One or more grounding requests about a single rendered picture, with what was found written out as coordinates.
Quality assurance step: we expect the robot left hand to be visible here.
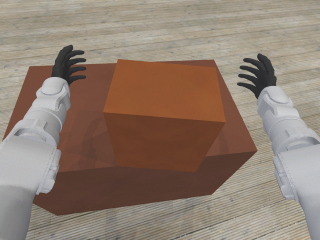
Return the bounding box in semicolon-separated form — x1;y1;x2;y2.
51;45;86;86

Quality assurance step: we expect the carton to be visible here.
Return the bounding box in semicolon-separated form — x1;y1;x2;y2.
103;59;226;172

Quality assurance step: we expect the robot left upper arm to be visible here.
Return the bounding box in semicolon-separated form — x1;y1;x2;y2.
0;135;62;240

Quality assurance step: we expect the pedestal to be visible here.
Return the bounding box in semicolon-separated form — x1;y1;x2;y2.
2;59;258;216

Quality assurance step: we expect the robot right upper arm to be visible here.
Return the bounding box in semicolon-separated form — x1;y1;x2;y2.
272;144;320;240

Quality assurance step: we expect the robot right forearm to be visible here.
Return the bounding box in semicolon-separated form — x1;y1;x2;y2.
256;86;320;156

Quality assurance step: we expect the robot left forearm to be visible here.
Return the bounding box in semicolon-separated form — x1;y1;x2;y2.
0;77;71;154

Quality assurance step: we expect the robot right hand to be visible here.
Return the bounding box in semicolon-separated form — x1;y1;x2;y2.
237;53;277;99

